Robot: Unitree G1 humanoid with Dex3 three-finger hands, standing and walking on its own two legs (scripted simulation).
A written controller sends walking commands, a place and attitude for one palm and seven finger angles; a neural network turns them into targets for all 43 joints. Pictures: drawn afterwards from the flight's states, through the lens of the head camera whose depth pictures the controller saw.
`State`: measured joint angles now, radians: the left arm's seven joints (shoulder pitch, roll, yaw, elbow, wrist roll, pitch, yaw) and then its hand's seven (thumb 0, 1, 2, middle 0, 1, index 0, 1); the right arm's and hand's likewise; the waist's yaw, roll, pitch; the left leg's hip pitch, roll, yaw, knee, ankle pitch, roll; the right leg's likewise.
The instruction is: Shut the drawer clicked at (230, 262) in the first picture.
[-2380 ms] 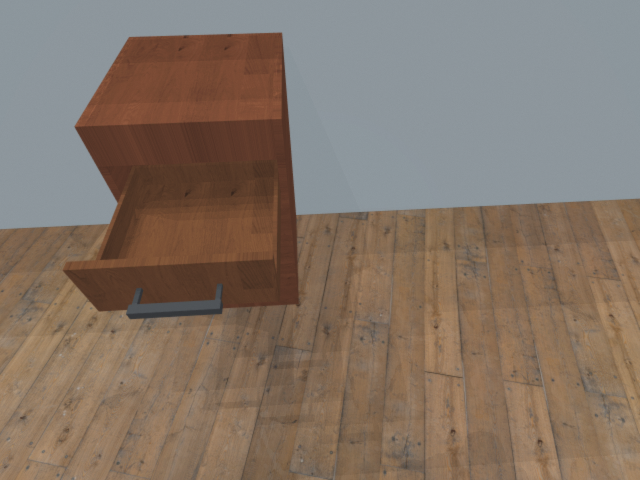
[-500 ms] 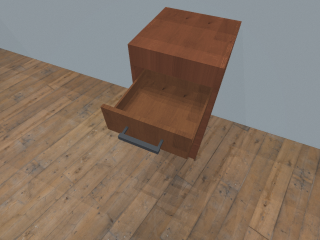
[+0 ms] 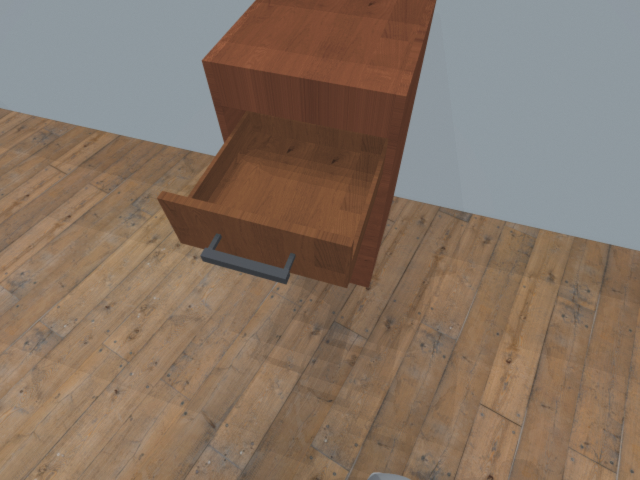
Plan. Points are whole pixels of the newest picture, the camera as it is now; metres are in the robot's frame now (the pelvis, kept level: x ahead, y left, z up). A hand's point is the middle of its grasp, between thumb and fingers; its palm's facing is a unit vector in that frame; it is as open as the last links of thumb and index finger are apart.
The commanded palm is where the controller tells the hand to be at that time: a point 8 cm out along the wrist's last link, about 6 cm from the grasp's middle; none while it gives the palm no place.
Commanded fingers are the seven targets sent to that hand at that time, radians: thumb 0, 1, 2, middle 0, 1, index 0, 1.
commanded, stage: turn to face it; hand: left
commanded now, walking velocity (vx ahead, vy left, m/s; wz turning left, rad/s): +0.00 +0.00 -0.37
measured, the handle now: (249, 257) +0.50 +0.19 -0.17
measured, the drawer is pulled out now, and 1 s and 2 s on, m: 0.30 0.30 0.30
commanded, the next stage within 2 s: take the last steps up to it in 0.30 s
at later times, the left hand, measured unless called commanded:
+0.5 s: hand out of the picture +0.08 +0.14 -0.16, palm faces -0.07 -0.97 -0.22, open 7.4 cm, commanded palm none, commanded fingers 0.00 0.90 0.90 -0.20 -0.30 -0.20 -0.30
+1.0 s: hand (246, 409) +0.22 +0.14 -0.16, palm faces -0.17 -0.96 -0.24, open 7.4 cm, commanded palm none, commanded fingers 0.00 0.90 0.90 -0.20 -0.30 -0.20 -0.30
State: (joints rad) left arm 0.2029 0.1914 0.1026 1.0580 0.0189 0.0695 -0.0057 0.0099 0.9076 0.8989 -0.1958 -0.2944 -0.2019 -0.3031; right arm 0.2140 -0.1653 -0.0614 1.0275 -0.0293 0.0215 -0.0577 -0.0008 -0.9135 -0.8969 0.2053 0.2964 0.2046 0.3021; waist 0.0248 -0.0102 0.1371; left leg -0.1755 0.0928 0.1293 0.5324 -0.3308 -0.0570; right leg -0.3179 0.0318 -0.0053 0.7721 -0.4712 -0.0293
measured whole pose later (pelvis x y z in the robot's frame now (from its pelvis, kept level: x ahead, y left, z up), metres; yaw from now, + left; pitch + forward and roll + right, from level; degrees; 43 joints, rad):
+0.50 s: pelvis +0.02 -0.04 +0.02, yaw -10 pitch +1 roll +1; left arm 0.22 0.16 0.08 0.99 0.03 0.02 0.02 0.01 0.90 0.90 -0.20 -0.29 -0.20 -0.30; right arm 0.07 -0.18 -0.06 0.96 0.00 0.04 -0.04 0.00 -0.91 -0.90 0.20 0.30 0.20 0.30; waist 0.05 -0.02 0.12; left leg -0.38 0.00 -0.04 0.83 -0.41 -0.03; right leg -0.16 0.14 0.10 0.38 -0.21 -0.13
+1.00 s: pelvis +0.11 -0.04 +0.00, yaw -10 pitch -1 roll +0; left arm 0.14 0.18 0.05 1.04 0.02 -0.02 0.01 0.01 0.91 0.90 -0.19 -0.29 -0.20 -0.30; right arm 0.35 -0.15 -0.02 1.11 0.00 0.02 -0.04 0.00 -0.91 -0.90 0.21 0.30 0.20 0.30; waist -0.04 0.04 0.11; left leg -0.17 0.00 0.01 0.60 -0.45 -0.01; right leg -0.20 0.01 -0.06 0.54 -0.32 -0.05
